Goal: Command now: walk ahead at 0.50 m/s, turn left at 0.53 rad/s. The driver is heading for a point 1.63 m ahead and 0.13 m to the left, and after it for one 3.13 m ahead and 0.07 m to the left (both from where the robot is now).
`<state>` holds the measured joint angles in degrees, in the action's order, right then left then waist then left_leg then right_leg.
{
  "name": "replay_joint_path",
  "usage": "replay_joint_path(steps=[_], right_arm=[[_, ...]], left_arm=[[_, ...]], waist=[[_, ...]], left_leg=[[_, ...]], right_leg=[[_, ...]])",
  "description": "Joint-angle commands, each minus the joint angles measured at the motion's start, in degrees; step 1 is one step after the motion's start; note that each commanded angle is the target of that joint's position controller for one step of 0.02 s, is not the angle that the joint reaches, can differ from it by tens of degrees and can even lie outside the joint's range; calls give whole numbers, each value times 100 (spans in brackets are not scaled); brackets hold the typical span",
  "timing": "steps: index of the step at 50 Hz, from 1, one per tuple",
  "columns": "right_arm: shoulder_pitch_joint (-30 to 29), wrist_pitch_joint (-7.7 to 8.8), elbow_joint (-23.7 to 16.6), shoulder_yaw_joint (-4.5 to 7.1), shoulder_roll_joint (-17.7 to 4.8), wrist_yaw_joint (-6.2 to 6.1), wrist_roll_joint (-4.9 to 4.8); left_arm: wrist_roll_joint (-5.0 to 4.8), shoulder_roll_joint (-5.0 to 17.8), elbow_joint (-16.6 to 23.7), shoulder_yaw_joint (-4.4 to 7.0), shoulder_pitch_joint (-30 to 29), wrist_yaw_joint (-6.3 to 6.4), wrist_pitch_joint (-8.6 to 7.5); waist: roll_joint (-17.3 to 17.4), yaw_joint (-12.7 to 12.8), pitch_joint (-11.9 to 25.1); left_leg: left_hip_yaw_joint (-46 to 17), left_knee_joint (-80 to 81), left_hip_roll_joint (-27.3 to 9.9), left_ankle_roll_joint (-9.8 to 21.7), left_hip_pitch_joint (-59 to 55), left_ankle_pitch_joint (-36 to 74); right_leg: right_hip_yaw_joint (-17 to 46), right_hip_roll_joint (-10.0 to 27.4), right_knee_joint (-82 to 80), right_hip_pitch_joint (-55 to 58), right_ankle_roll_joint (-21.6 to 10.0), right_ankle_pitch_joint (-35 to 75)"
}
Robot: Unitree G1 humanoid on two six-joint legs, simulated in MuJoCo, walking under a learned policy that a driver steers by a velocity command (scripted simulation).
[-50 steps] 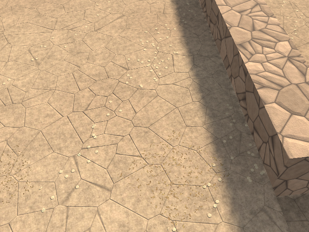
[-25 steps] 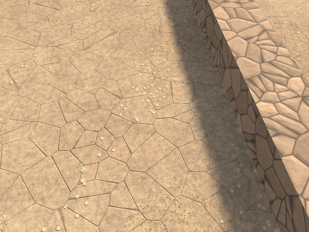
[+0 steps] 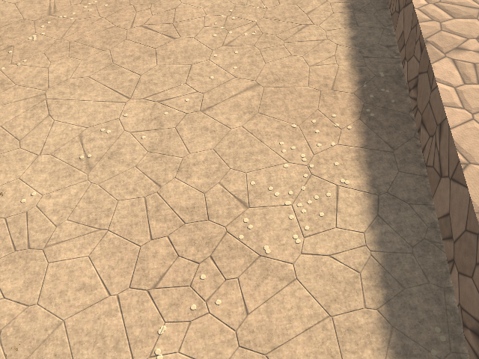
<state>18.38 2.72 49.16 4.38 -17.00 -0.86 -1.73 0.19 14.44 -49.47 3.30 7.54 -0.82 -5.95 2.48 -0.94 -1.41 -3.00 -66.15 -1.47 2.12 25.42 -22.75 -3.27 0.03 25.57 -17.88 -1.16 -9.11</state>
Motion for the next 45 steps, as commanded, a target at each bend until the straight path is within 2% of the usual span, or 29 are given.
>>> replay_joint_path(steps=[1, 5, 9, 12, 14, 15, 16, 17, 18, 19, 20, 21, 22, 23, 24, 25, 26, 27, 30, 32, 35, 38, 40, 42, 43, 44, 45], right_arm=[[27, -51, -493, 113, -253, 32, 6], [-341, -136, -750, 109, -215, 57, 45], [-1041, -64, -961, 38, -114, 204, 48], [-1607, -49, -1169, -33, -24, 296, 73], [-1806, -44, -1286, -44, -52, 334, 72], [-1859, -35, -1349, -27, -116, 353, 65], [-1754, -33, -1350, 11, -213, 360, 88], [-1424, -37, -1284, 89, -367, 359, 113], [-602, -41, -1037, 231, -586, 343, 103], [330, -73, -746, 418, -972, 262, 77], [790, -86, -642, 549, -1663, 175, 99], [855, -43, -750, 429, -1449, 193, 90], [570, 16, -730, 304, -1088, 238, 128], [212, 55, -744, 254, -905, 239, 114], [-208, 75, -769, 191, -699, 241, 127], [-481, 103, -813, 127, -493, 242, 181], [-621, 129, -838, 106, -414, 239, 216], [-636, 175, -815, 116, -438, 231, 214], [-488, 265, -665, 152, -599, 163, 199], [-331, 254, -554, 152, -624, 106, 174], [-125, 231, -403, 163, -702, 56, 146], [179, 200, -183, 189, -760, 47, 100], [263, 158, -66, 212, -785, 31, 67], [218, 105, 0, 239, -836, 4, 53], [143, 75, 4, 248, -871, -7, 53], [30, 37, -2, 239, -870, -16, 50], [74, 8, -14, 164, -694, -26, 84]], left_arm=[[39, 570, 140, 144, 62, 19, -59], [45, 830, 22, 239, 201, 74, -103], [35, 1025, -3, 284, 345, 143, -27], [-47, 1120, -121, 311, 762, 146, 57], [-120, 1199, -233, 337, 966, 117, 134], [-157, 1253, -267, 352, 1007, 112, 170], [-179, 1345, -279, 375, 954, 110, 202], [-195, 1414, -290, 386, 895, 117, 230], [-207, 1376, -300, 359, 808, 126, 268], [-130, 1173, -273, 271, 895, 143, 256], [62, 538, -21, 53, 1275, 81, 152], [-75, 588, -116, 21, 1247, 27, -32], [-331, 998, 35, 155, 659, -17, -108], [-348, 931, 122, 129, 368, -7, -150], [-226, 895, 67, 145, 309, 38, -144], [-159, 904, 7, 183, 404, 60, -80], [-145, 826, -68, 180, 597, 52, 7], [-128, 716, -109, 164, 683, 55, 78], [-49, 606, 16, 136, 328, 95, 179], [-26, 544, 115, 105, -7, 70, 162], [-70, 437, 239, 39, -535, -10, 111], [-104, 456, 368, 4, -941, -81, 91], [-110, 530, 465, 7, -1066, -139, 68], [-111, 659, 478, 40, -930, -182, 38], [-107, 751, 426, 81, -693, -187, 24], [-91, 885, 270, 169, -151, -171, 19], [-67, 1159, -19, 311, 777, -125, 24]], waist=[[-974, 85, 141], [-670, 88, 8], [-549, 304, -161], [-450, 539, -341], [-468, 541, -431], [-509, 477, -428], [-606, 343, -312], [-709, 92, -37], [-641, -384, 429], [-436, -763, 979], [922, -525, 1632], [882, -544, 2474], [475, -628, 1775], [394, -486, 1137], [122, -270, 726], [207, -55, 522], [300, 100, 486], [260, 168, 468], [52, 181, 191], [38, 77, 72], [87, -112, -112], [104, -272, -271], [131, -257, -324], [203, -112, -248], [270, 35, -101], [268, 349, 228], [113, 716, 847]], left_leg=[[-273, -69, -677, -25, 1195, 524], [-299, 644, -722, -158, 1566, 1380], [63, 1946, -633, -138, 1355, 2353], [308, 2622, -514, -50, 1289, 2300], [386, 2931, -401, 78, 1277, 1916], [445, 3056, -310, 163, 1176, 1643], [573, 3154, -158, 271, 891, 1370], [732, 3261, 55, 390, 283, 1214], [874, 3630, 306, 549, -894, 1559], [505, 3554, 190, 720, -2558, 1820], [-2149, 3656, -1380, 1548, -4674, 1414], [-4114, 4643, -2138, 2073, -4939, 1137], [-3234, 4765, -1920, 1744, -4478, 1222], [-2357, 4777, -1652, 1498, -3655, 1515], [-1755, 4896, -1407, 1315, -2845, 1848], [-1343, 5081, -1216, 1207, -2203, 2179], [-1162, 5297, -1134, 1203, -1852, 2199], [-1058, 5462, -1121, 1257, -1664, 2323], [-696, 5772, -1097, 1303, -1552, 2574], [-455, 5848, -1015, 1200, -1666, 2511], [-144, 5923, -901, 1037, -1699, 2219], [-127, 5834, -1051, 997, -2027, 2033], [-179, 5633, -1245, 931, -2429, 2180], [-225, 5363, -1382, 812, -2750, 2649], [-187, 5074, -1360, 738, -2840, 3320], [-12, 4406, -1176, 620, -2802, 4260], [247, 3213, -828, 443, -2356, 4382]], right_leg=[[1403, 1544, -1652, 986, -815, -77], [576, 1579, -1850, 1081, -938, 865], [-185, 1450, -1880, 1220, -799, 1171], [-406, 1551, -1822, 1608, -775, 1206], [-427, 1695, -1650, 1987, -746, 1492], [-432, 1764, -1486, 2147, -718, 1897], [-504, 1788, -1174, 2277, -673, 2757], [-594, 1761, -624, 2304, -606, 3750], [-808, 1571, 356, 2075, -458, 4277], [-920, 1322, 1650, 1082, -241, 3514], [-932, 530, 3944, -1369, 157, -100], [290, -3, 5001, -2031, 187, -2586], [597, 312, 5279, -2569, 96, -2268], [523, 574, 5008, -2640, -2, -1801], [505, 794, 4572, -2413, -5, -1376], [548, 934, 4255, -1998, 3, -1091], [580, 987, 4094, -1677, 24, -877], [551, 982, 3947, -1556, 71, -745], [563, 983, 3157, -1907, 241, -64], [558, 931, 2397, -2050, 291, 628], [402, 712, 1330, -1860, 276, 1427], [360, 565, 791, -1815, 195, 1514], [430, 536, 553, -1903, 44, 1237], [403, 464, 408, -1693, -123, 824], [284, 341, 372, -1317, -212, 607], [78, 135, 266, -536, -337, 545], [110, 147, 359, 827, -508, 622]])
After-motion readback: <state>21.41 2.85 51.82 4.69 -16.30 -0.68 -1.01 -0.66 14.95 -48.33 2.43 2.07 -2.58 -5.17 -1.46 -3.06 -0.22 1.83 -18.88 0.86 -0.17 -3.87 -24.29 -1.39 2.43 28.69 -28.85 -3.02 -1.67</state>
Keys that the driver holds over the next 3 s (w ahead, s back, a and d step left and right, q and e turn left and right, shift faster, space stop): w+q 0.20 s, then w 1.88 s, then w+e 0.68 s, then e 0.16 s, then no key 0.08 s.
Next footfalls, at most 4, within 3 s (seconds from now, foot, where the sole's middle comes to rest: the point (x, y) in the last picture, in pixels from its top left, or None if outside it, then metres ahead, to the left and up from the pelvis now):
0.38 left None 0.33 0.19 -0.78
0.90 right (250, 289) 0.69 0.02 -0.78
1.46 left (157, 223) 0.94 0.32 -0.78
2.00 right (208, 145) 1.29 0.16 -0.78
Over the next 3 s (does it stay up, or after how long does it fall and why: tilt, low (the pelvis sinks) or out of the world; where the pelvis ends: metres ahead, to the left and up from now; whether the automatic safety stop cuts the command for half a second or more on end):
stays up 1.60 0.28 -0.02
